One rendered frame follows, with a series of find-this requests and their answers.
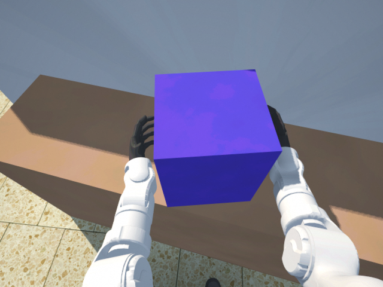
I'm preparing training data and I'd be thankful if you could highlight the right robot upper arm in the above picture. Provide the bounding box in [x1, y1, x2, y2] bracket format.
[282, 225, 383, 287]

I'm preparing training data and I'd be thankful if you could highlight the left robot upper arm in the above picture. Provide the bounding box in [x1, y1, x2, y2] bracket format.
[83, 253, 153, 287]

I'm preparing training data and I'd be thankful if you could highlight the right robot hand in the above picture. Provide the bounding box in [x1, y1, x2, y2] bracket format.
[268, 105, 290, 147]

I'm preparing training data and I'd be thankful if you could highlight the robot left forearm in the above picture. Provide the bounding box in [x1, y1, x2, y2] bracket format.
[82, 157, 157, 287]

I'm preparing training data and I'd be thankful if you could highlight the pedestal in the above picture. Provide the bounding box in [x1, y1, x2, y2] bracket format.
[0, 75, 383, 284]

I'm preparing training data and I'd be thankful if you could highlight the carton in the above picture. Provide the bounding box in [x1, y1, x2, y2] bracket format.
[154, 69, 282, 207]

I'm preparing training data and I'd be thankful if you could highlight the left robot hand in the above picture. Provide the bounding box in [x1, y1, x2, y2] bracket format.
[129, 115, 154, 161]

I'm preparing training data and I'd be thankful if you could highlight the robot right forearm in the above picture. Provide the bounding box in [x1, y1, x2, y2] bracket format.
[269, 146, 360, 274]

